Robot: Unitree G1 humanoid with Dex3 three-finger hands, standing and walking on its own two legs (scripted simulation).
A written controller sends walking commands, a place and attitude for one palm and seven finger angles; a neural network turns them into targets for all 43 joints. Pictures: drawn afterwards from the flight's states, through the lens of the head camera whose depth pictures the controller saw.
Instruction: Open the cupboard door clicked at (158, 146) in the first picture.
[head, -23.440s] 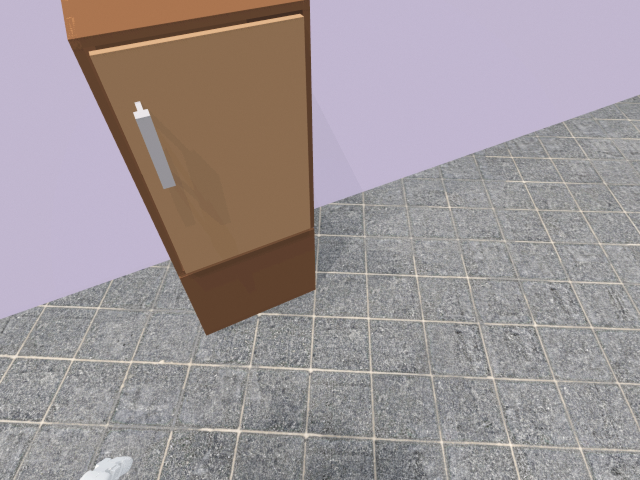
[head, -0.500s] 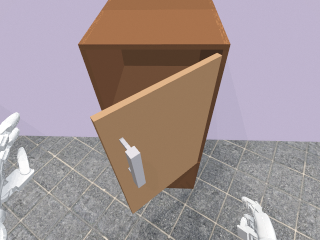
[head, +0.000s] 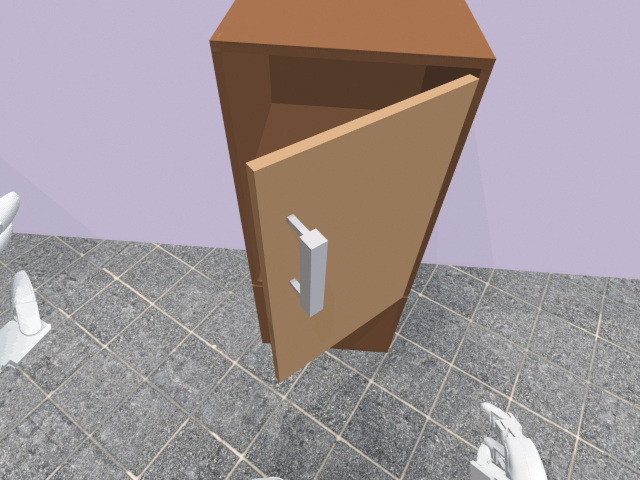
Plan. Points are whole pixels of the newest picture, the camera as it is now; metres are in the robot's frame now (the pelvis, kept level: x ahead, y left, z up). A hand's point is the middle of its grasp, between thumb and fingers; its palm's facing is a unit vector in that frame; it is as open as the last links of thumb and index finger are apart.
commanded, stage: step back with the hand held close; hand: left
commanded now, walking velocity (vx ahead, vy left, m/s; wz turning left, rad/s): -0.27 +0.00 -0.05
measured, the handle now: (303, 266) +0.38 +0.05 +0.04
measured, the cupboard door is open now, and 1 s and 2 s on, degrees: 41 41 41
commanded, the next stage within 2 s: stop stepping back and stand still in 0.36 s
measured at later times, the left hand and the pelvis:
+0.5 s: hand out of the picture +0.10 +0.26 +0.18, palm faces +0.35 -0.84 -0.42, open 7.4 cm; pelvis -0.13 +0.01 +0.01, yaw -4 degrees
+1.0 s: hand out of the picture +0.00 +0.22 +0.17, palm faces +0.29 -0.82 -0.49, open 7.4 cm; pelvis -0.23 +0.00 +0.00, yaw -5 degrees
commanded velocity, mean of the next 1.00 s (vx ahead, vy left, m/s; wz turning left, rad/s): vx -0.02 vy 0.03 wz -0.04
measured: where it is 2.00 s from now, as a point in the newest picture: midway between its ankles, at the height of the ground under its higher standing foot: outside the picture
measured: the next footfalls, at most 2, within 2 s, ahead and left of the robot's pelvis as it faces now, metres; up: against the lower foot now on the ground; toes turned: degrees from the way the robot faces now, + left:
left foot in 0.18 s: +0.06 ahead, +0.09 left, +0.00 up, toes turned -1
right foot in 0.58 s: -0.24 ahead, -0.11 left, +0.00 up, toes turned -7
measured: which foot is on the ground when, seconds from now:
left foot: down 0.00-0.06, up 0.08-0.16, down 0.18-0.58, up 0.60-0.76, down 0.78-0.98, up 1.00-1.00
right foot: down 0.00-0.20, up 0.22-0.56, down 0.58-0.80, up 0.82-0.94, down 0.96-1.00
